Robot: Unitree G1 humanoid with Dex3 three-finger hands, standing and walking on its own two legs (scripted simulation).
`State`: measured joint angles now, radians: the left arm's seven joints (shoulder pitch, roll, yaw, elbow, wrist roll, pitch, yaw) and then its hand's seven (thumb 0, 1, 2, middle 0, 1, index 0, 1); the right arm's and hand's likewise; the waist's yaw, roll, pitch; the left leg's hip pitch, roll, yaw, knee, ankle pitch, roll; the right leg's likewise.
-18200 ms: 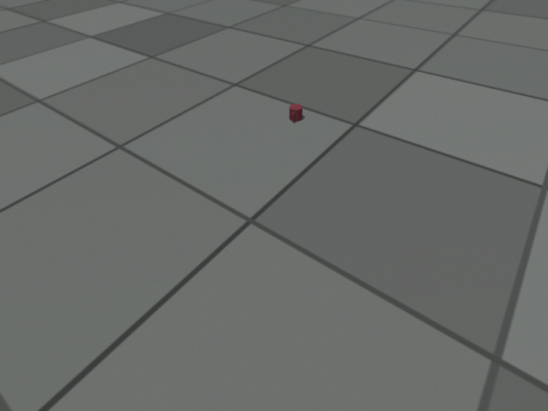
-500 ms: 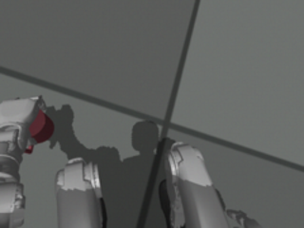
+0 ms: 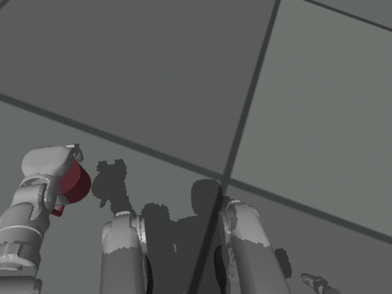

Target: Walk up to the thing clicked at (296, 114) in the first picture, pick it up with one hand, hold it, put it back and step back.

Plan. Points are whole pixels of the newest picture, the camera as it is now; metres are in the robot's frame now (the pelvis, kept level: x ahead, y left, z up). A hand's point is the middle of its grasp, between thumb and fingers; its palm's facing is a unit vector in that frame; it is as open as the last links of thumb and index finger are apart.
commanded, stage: lift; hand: left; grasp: from above
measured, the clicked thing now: (63, 187) +0.39 +0.29 -0.18
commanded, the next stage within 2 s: hold in 1.18 s
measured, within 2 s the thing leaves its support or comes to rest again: neither
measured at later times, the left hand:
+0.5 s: hand (8, 181) +0.34 +0.27 +0.06, palm faces -0.45 -0.11 -0.89, open 11.4 cm
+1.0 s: hand out of the picture +0.35 +0.24 +0.19, palm faces -0.47 -0.11 -0.88, open 11.4 cm
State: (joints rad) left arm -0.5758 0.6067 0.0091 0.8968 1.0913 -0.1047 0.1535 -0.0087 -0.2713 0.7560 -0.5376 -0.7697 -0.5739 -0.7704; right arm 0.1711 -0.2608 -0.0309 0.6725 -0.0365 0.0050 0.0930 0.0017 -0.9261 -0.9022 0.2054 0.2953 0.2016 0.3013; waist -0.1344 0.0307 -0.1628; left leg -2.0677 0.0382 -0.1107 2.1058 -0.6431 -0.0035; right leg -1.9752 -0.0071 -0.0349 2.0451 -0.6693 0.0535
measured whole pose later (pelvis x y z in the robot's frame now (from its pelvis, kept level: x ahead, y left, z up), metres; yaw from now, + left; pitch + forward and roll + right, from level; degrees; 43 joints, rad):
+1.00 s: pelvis +0.06 +0.00 +0.29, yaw +4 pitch +12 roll -2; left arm -0.30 0.38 -0.18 0.83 1.02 0.02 0.17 -0.01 -0.26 0.75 -0.52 -0.78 -0.56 -0.77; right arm 0.26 -0.25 -0.03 0.73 0.02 0.02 -0.03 0.00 -0.92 -0.90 0.20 0.30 0.20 0.30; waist -0.07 0.03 -0.09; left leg -0.79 0.05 0.00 0.98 -0.41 -0.01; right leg -0.75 -0.02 0.00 0.94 -0.41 0.04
